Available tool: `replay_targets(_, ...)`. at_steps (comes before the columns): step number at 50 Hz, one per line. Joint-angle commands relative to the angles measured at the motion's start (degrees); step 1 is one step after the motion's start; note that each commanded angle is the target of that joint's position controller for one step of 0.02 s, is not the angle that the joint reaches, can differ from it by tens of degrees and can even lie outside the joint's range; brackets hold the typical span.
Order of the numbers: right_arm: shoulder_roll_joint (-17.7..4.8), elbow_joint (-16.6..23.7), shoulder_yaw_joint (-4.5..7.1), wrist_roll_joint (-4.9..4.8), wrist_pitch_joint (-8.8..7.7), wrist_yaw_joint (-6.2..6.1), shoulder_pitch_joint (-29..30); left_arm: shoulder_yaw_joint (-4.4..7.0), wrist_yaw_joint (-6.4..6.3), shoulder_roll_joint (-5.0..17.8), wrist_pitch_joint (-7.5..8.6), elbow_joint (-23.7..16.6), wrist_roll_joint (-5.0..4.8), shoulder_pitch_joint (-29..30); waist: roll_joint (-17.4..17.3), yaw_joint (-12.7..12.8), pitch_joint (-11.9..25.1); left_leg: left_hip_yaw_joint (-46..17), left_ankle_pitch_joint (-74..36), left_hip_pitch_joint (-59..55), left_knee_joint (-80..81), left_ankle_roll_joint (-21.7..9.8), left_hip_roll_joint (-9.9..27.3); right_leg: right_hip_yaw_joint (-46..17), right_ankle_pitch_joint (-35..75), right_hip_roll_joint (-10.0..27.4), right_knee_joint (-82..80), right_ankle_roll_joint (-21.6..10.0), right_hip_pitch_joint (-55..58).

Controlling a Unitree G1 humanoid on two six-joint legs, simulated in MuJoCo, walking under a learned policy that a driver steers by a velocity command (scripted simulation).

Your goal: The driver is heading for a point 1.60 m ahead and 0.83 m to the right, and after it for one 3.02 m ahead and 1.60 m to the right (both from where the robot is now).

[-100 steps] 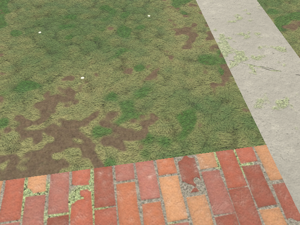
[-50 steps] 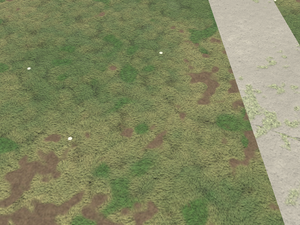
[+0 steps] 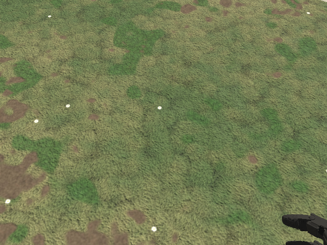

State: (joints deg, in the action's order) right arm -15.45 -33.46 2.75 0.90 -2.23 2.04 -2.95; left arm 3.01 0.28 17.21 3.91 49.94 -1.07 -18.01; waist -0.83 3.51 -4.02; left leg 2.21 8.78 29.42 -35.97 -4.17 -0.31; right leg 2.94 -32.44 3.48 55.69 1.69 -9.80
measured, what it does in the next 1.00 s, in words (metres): walks ahead, turning right: right foot, then left foot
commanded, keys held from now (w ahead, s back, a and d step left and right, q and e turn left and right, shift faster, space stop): e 1.00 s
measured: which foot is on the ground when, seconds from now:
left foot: down 0.00-0.46, up 0.48-0.92, down 0.94-1.00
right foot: up 0.00-0.44, down 0.46-0.94, up 0.96-1.00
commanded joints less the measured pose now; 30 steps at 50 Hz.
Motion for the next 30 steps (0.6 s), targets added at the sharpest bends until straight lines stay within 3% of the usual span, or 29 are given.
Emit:
replay_targets(1,-9.65,-0.83,2.95,-0.01,-0.67,-0.5,-15.83,1.07,0.49,8.22,1.13,-5.24,-2.36,2.37,-3.54,-9.08,20.69,-20.62,-45.63,-41.26,8.97,-14.39,21.38,-10.01,-2.2,-0.3,20.05,-0.38,-28.57)
replay_targets(2,-7.51,-1.5,2.3,-0.67,-1.06,-0.5,-12.28,0.87,-0.18,6.73,0.49,-4.44,-1.23,3.07,-0.74,-6.56,15.08,-16.59,-40.45,-33.3,11.49,-11.86,18.51,-8.5,1.36,1.88,15.7,0.22,-27.74)
replay_targets(3,-5.97,-1.73,1.88,-0.75,-1.27,-0.49,-9.12,1.19,-0.71,6.57,-0.64,-3.75,-0.51,1.73,-1.87,-4.01,12.1,-13.09,-37.34,-26.32,14.21,-10.75,16.73,-7.96,4.2,3.03,13.02,0.82,-24.08)
replay_targets(6,-4.7,-2.93,1.63,1.04,-2.53,-0.6,-4.14,1.32,-1.69,3.99,-3.46,-1.57,-0.22,-3.99,-3.97,0.04,11.02,-4.99,-37.35,-14.79,19.58,-10.62,15.04,-6.85,11.5,2.19,10.19,2.92,-14.19)
replay_targets(9,-6.26,-4.51,2.25,0.89,-2.35,-2.13,-3.03,1.57,-2.31,3.71,-4.24,-4.05,0.41,0.28,-5.0,-0.6,8.96,-1.0,-32.56,-15.58,21.42,-10.15,15.41,-6.43,16.65,2.56,4.12,3.45,-17.75)
replay_targets(13,-7.25,-6.18,2.67,0.45,-0.5,-3.88,-3.6,1.48,-1.29,3.06,-4.86,-7.01,0.45,5.65,-4.83,-2.81,7.51,1.32,-20.04,-18.33,22.79,-9.75,16.33,-4.78,20.78,3.31,-4.1,2.9,-18.74)
replay_targets(18,-9.18,-7.74,3.55,-0.76,1.59,-3.95,-4.45,2.12,0.2,3.85,-5.88,-10.54,0.54,9.23,-5.01,-4.32,6.38,0.91,-16.7,-23.39,19.09,-9.03,19.63,-1.77,14.9,2.11,-11.04,0.83,-18.98)
replay_targets(21,-10.02,-8.24,3.99,-2.24,2.34,-4.14,-3.47,2.49,1.2,3.43,-5.97,-11.46,0.3,7.82,-5.23,-2.81,7.02,2.05,-19.32,-25.37,12.64,-5.79,19.67,1.03,16.94,-0.05,-20.88,-1.89,-14.29)
replay_targets(22,-9.33,-8.95,3.92,-2.67,2.47,-4.23,-4.45,2.87,1.21,4.0,-5.75,-11.15,0.44,6.1,-4.14,-1.99,7.6,3.91,-18.07,-24.13,8.2,-3.17,17.77,1.54,23.48,-1.58,-27.16,-3.38,-9.52)
replay_targets(23,-7.82,-9.99,3.69,-1.88,2.35,-4.07,-7.79,4.29,0.48,7.99,-5.46,-10.85,0.71,3.48,2.31,-1.98,9.47,7.35,-12.18,-20.12,-1.15,1.17,13.16,-3.77,40.27,-0.02,-31.82,-5.96,-1.79)
replay_targets(24,-5.02,-7.27,2.71,0.9,1.79,-3.71,-6.14,6.1,-0.81,15.77,-5.32,-11.71,1.29,1.17,18.44,-2.96,10.9,10.81,13.61,-1.95,-19.0,7.04,4.63,-23.07,67.81,13.44,-30.3,-14.2,10.35)
replay_targets(25,-4.98,-5.61,2.42,0.84,1.57,-3.6,-1.52,5.29,-0.31,14.38,-4.4,-12.3,2.63,-0.62,17.24,0.27,15.69,0.5,32.61,7.25,-31.19,8.46,-1.27,-33.29,70.36,20.12,-32.24,-24.27,12.96)
replay_targets(26,-7.01,-5.7,3.0,-0.56,1.7,-3.35,0.21,4.71,0.27,12.45,-3.37,-12.57,2.44,0.19,10.08,0.84,15.72,-4.54,30.44,9.29,-36.01,7.72,0.25,-28.64,67.22,17.56,-32.77,-23.31,13.02)
replay_targets(27,-6.62,-6.0,3.02,-1.37,1.8,-3.53,0.24,4.52,0.0,11.12,-2.73,-12.75,1.55,3.0,7.68,-0.8,13.58,-5.61,25.39,10.81,-35.28,6.9,1.36,-24.0,61.7,14.13,-32.21,-19.8,11.66)
replay_targets(28,-6.78,-6.75,3.18,-0.99,1.97,-4.04,-0.12,4.17,-0.37,9.63,-2.76,-13.13,0.47,5.61,5.04,-1.94,12.03,-6.06,21.32,11.34,-32.48,6.86,2.19,-21.72,57.22,11.91,-32.47,-17.09,9.87)
replay_targets(29,-7.7,-6.84,3.56,-0.62,2.22,-4.46,-0.21,3.71,-0.9,8.47,-3.13,-13.64,-0.17,7.7,5.5,-3.08,11.51,-6.4,18.38,9.46,-30.26,7.03,2.58,-20.43,54.78,10.63,-33.21,-15.8,7.53)
replay_targets(30,-7.31,-6.96,3.53,-0.66,2.35,-4.45,-0.78,3.58,-1.23,8.51,-3.51,-14.12,0.13,8.29,6.64,-3.85,11.81,-5.99,16.31,6.86,-29.76,7.4,1.65,-19.87,55.15,9.62,-33.6,-15.54,5.43)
